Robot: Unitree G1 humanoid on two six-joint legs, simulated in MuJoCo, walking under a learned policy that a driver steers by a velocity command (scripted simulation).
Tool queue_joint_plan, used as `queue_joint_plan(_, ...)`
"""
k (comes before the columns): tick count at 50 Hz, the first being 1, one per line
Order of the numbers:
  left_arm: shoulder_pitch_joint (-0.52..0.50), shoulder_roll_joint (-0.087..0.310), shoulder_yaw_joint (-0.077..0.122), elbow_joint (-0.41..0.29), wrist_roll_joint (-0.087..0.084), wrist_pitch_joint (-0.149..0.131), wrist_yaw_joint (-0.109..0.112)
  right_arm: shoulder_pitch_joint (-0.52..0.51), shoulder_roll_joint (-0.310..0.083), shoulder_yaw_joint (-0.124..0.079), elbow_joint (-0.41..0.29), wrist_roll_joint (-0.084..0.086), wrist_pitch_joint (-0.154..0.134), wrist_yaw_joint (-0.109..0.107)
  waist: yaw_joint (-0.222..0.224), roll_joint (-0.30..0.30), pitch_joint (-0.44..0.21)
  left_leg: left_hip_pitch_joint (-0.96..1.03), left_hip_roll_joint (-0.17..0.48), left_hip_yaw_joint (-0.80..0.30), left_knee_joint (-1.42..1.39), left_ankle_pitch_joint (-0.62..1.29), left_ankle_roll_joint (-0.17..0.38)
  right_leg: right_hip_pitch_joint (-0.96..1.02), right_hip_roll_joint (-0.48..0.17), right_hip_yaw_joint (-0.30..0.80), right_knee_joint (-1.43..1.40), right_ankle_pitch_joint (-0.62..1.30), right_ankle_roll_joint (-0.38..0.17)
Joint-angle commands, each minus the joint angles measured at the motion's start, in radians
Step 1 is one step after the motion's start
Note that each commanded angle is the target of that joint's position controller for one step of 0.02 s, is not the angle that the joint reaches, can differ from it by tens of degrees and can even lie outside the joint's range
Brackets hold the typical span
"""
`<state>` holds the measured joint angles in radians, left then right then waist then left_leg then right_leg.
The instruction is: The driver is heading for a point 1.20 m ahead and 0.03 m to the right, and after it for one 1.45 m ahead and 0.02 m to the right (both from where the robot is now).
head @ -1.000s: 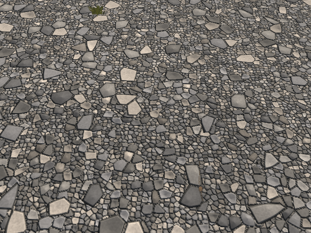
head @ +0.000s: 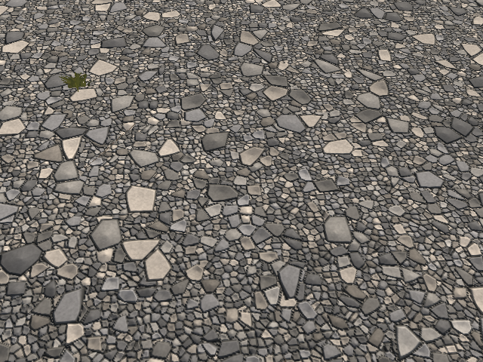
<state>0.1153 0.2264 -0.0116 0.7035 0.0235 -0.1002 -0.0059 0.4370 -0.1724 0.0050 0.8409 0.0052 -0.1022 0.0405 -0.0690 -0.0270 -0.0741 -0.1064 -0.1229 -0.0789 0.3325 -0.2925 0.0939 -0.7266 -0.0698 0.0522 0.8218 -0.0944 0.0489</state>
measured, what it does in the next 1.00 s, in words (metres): walks ahead: right foot, then left foot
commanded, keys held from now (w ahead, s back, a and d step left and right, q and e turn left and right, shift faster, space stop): w+q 0.16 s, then w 0.10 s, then w+e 0.74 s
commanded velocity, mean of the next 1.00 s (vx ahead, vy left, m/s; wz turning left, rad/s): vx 0.50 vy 0.00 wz -0.10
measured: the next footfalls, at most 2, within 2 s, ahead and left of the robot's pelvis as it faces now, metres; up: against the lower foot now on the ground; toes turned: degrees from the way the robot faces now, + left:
right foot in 0.16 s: +0.31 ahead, -0.10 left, +0.00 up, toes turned +11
left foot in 0.58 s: +0.43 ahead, +0.18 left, +0.00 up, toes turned +4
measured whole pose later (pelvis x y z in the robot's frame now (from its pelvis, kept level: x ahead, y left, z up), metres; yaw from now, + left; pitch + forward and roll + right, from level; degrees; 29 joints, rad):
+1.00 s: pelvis +0.50 +0.04 -0.01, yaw -9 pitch +2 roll +2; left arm 0.07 0.27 0.06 0.64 -0.02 -0.02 -0.05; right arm 0.37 -0.29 -0.09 0.82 0.01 -0.07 -0.01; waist -0.09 -0.04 0.02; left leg 0.05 0.03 0.23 0.27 -0.34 -0.04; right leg -0.65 -0.08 0.00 0.70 -0.06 -0.03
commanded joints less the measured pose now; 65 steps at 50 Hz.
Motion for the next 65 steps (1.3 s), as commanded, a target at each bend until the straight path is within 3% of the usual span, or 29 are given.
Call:
queue_joint_plan(1, -0.235, 0.058, 0.016, -0.137, -0.061, -0.047, 0.004, 0.057, -0.247, -0.074, -0.039, 0.045, 0.031, -0.070, -0.013, 0.067, 0.166, -0.162, 0.224, -0.201, -0.121, 0.444, 0.118, 0.136, 0.096, -0.056, -0.256, 0.178, 0.026)
queue_joint_plan(5, -0.169, 0.134, 0.061, -0.131, -0.045, -0.039, 0.004, 0.025, -0.214, -0.087, -0.059, 0.035, 0.047, -0.077, 0.048, 0.126, 0.075, -0.005, 0.241, -0.258, 0.005, 0.497, 0.068, 0.294, 0.106, 0.003, -0.369, 0.164, -0.027)
queue_joint_plan(7, 0.031, 0.183, 0.093, -0.088, -0.032, -0.041, 0.013, -0.042, -0.218, -0.096, -0.100, 0.024, 0.055, -0.073, 0.158, 0.141, -0.061, -0.013, 0.185, -0.228, 0.241, 0.673, 0.019, 0.562, 0.081, -0.001, -0.374, 0.122, -0.090)
queue_joint_plan(8, 0.198, 0.231, 0.107, -0.072, -0.016, -0.036, 0.022, -0.083, -0.180, -0.084, -0.144, 0.004, 0.056, -0.068, 0.230, 0.099, -0.204, -0.165, 0.133, -0.199, 0.482, 0.506, -0.011, 0.844, -0.065, 0.124, -0.313, 0.073, -0.156)
queue_joint_plan(9, 0.288, 0.280, 0.121, -0.046, -0.005, -0.026, 0.024, 0.101, -0.066, -0.052, -0.152, 0.009, 0.046, -0.062, 0.158, -0.212, -0.362, -0.507, 0.001, -0.113, 0.849, -0.127, -0.077, 1.212, -0.325, 0.557, -0.352, -0.030, -0.336)
queue_joint_plan(10, 0.295, 0.205, 0.109, -0.034, -0.022, -0.023, 0.019, 0.147, -0.131, -0.053, -0.130, 0.028, 0.043, -0.060, 0.159, -0.260, -0.377, -0.623, 0.055, -0.122, 1.031, -0.269, -0.082, 1.191, -0.360, 0.773, -0.449, -0.248, -0.369)
queue_joint_plan(11, 0.228, 0.136, 0.095, -0.044, -0.025, -0.014, 0.023, 0.061, -0.195, -0.074, -0.132, 0.038, 0.045, -0.058, 0.170, -0.142, -0.215, -0.669, 0.104, -0.107, 1.070, -0.173, -0.089, 1.043, -0.303, 0.630, -0.496, -0.328, -0.326)
queue_joint_plan(12, 0.165, 0.121, 0.088, -0.043, -0.023, -0.006, 0.023, -0.039, -0.214, -0.078, -0.161, 0.028, 0.044, -0.058, 0.156, -0.038, -0.098, -0.651, 0.140, -0.064, 1.044, -0.092, -0.091, 0.875, -0.256, 0.486, -0.518, -0.260, -0.292)
queue_joint_plan(15, 0.099, 0.109, 0.081, -0.016, -0.007, -0.005, 0.005, -0.109, -0.166, -0.074, -0.205, 0.008, 0.043, -0.048, 0.070, -0.032, 0.050, -0.547, 0.204, -0.036, 0.907, -0.053, -0.085, 0.561, -0.151, 0.307, -0.611, -0.091, -0.289)
queue_joint_plan(20, 0.081, 0.193, 0.109, 0.001, -0.039, 0.004, -0.002, -0.207, -0.115, -0.038, -0.236, -0.015, 0.028, -0.039, 0.061, -0.045, 0.073, -0.375, 0.211, 0.039, 0.481, 0.055, -0.106, 0.379, -0.090, 0.157, -0.656, 0.026, -0.305)
queue_joint_plan(23, 0.152, 0.229, 0.120, 0.021, -0.054, 0.016, -0.002, -0.296, -0.156, -0.045, -0.259, 0.004, 0.017, -0.031, 0.096, -0.047, 0.058, -0.306, 0.177, 0.032, 0.340, 0.194, -0.118, 0.396, -0.107, 0.178, -0.621, -0.010, -0.284)
queue_joint_plan(26, 0.192, 0.227, 0.118, 0.032, -0.060, 0.028, -0.002, -0.325, -0.191, -0.063, -0.277, 0.009, 0.009, -0.032, 0.085, -0.039, 0.045, -0.204, 0.151, 0.036, 0.223, 0.211, -0.101, 0.409, -0.107, 0.224, -0.535, -0.144, -0.236)
queue_joint_plan(28, 0.209, 0.174, 0.102, 0.034, -0.050, 0.036, 0.000, -0.234, -0.211, -0.085, -0.258, 0.008, 0.007, -0.040, 0.033, -0.037, 0.020, -0.030, 0.156, 0.046, 0.169, 0.155, -0.076, 0.349, -0.043, 0.219, -0.412, -0.225, -0.183)
queue_joint_plan(29, 0.192, 0.102, 0.079, 0.019, -0.037, 0.032, 0.000, -0.102, -0.262, -0.103, -0.243, -0.006, 0.006, -0.052, -0.032, 0.045, -0.047, 0.146, 0.301, -0.103, 0.124, 0.071, -0.022, 0.233, 0.035, 0.146, -0.166, -0.296, -0.127)
queue_joint_plan(30, 0.243, 0.047, 0.062, -0.016, -0.040, 0.018, 0.004, -0.023, -0.346, -0.122, -0.237, -0.025, 0.018, -0.057, -0.030, 0.294, -0.122, 0.332, 0.526, -0.436, 0.017, -0.108, 0.088, -0.010, 0.119, 0.012, 0.153, -0.471, -0.073)
queue_joint_plan(31, 0.255, 0.129, 0.082, -0.026, -0.062, 0.012, 0.010, 0.005, -0.330, -0.124, -0.213, -0.018, 0.020, -0.051, -0.032, 0.328, -0.109, 0.299, 0.562, -0.640, -0.061, -0.344, 0.156, -0.132, 0.079, 0.045, 0.343, -0.484, -0.066)
queue_joint_plan(32, 0.220, 0.180, 0.099, -0.025, -0.064, 0.017, 0.012, -0.037, -0.266, -0.106, -0.217, -0.004, 0.014, -0.047, -0.026, 0.244, -0.021, 0.240, 0.528, -0.557, -0.075, -0.377, 0.137, -0.175, 0.041, 0.069, 0.418, -0.396, -0.067)
queue_joint_plan(36, 0.169, 0.133, 0.103, -0.029, -0.048, 0.051, 0.007, -0.204, -0.172, -0.082, -0.211, -0.019, 0.001, -0.041, 0.059, 0.169, 0.094, 0.003, 0.399, -0.177, -0.145, 0.051, 0.072, -0.060, -0.028, 0.059, 0.362, -0.170, -0.046)
queue_joint_plan(43, 0.023, 0.073, 0.082, -0.079, -0.042, 0.069, -0.020, -0.162, -0.226, -0.113, -0.133, -0.012, -0.002, -0.057, 0.036, 0.092, 0.110, 0.025, 0.386, 0.095, -0.176, 0.308, 0.073, -0.012, -0.030, 0.019, 0.058, 0.073, -0.033)
queue_joint_plan(49, -0.132, 0.092, 0.080, -0.150, -0.048, 0.071, -0.054, -0.108, -0.288, -0.137, -0.082, 0.017, 0.019, -0.058, -0.002, 0.085, 0.166, 0.126, 0.426, 0.197, -0.144, 0.339, 0.039, 0.042, -0.015, -0.064, -0.144, 0.021, -0.096)
queue_joint_plan(51, -0.115, 0.118, 0.093, -0.162, -0.044, 0.074, -0.058, -0.112, -0.318, -0.146, -0.076, 0.025, 0.030, -0.059, 0.027, 0.109, 0.133, 0.159, 0.425, 0.240, -0.040, 0.626, 0.019, 0.139, 0.036, -0.121, -0.172, -0.081, -0.136)
queue_joint_plan(53, 0.100, 0.187, 0.137, -0.112, -0.044, 0.080, -0.050, -0.125, -0.332, -0.147, -0.078, 0.034, 0.044, -0.063, 0.156, 0.106, 0.000, 0.105, 0.380, 0.304, 0.277, 0.902, -0.019, 0.465, 0.134, -0.179, -0.250, -0.074, -0.195)
queue_joint_plan(54, 0.282, 0.261, 0.173, -0.065, -0.048, 0.089, -0.033, -0.111, -0.299, -0.132, -0.091, 0.018, 0.040, -0.068, 0.232, 0.048, -0.095, -0.118, 0.340, 0.311, 0.559, 0.712, -0.065, 0.785, 0.103, -0.072, -0.258, -0.038, -0.240)
queue_joint_plan(55, 0.269, 0.395, 0.189, -0.068, -0.061, 0.081, -0.021, -0.030, -0.150, -0.080, -0.159, -0.034, 0.019, -0.055, 0.119, -0.258, -0.166, -0.596, 0.158, 0.252, 0.945, -0.235, -0.137, 1.123, -0.185, 0.495, -0.331, -0.158, -0.421)
queue_joint_plan(56, 0.318, 0.330, 0.165, -0.102, -0.050, 0.065, -0.022, -0.112, -0.204, -0.081, -0.171, 0.001, -0.022, -0.044, 0.189, -0.162, -0.335, -0.699, 0.113, 0.000, 1.077, -0.313, -0.128, 1.173, -0.269, 0.798, -0.512, -0.334, -0.481)
queue_joint_plan(57, 0.288, 0.250, 0.141, -0.076, -0.037, 0.053, -0.026, -0.193, -0.263, -0.096, -0.180, 0.046, -0.036, -0.037, 0.200, -0.084, -0.194, -0.774, 0.168, -0.001, 1.072, -0.203, -0.105, 1.086, -0.255, 0.634, -0.536, -0.250, -0.415)
queue_joint_plan(59, 0.143, 0.171, 0.113, -0.086, -0.038, 0.044, -0.022, -0.201, -0.251, -0.091, -0.155, 0.015, -0.035, -0.050, 0.117, 0.002, -0.044, -0.672, 0.260, 0.016, 0.925, -0.052, -0.093, 0.785, -0.186, 0.382, -0.525, -0.034, -0.344)
queue_joint_plan(60, 0.098, 0.141, 0.101, -0.094, -0.024, 0.038, -0.021, -0.174, -0.254, -0.096, -0.143, 0.007, -0.021, -0.050, 0.079, -0.023, -0.021, -0.591, 0.287, 0.006, 0.881, -0.008, -0.092, 0.680, -0.156, 0.308, -0.548, 0.061, -0.329)
queue_joint_plan(65, 0.114, 0.166, 0.104, -0.029, -0.014, 0.001, -0.015, -0.185, -0.196, -0.084, -0.128, 0.006, 0.033, -0.049, 0.057, -0.007, 0.060, -0.583, 0.291, 0.012, 0.734, 0.165, -0.120, 0.552, -0.127, 0.108, -0.650, 0.240, -0.309)
Keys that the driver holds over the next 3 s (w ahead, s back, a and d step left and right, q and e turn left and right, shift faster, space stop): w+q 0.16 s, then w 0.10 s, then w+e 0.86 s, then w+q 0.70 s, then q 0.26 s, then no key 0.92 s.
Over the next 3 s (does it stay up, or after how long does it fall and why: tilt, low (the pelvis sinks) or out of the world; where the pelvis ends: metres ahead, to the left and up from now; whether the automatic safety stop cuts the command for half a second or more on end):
stays up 1.19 -0.05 -0.01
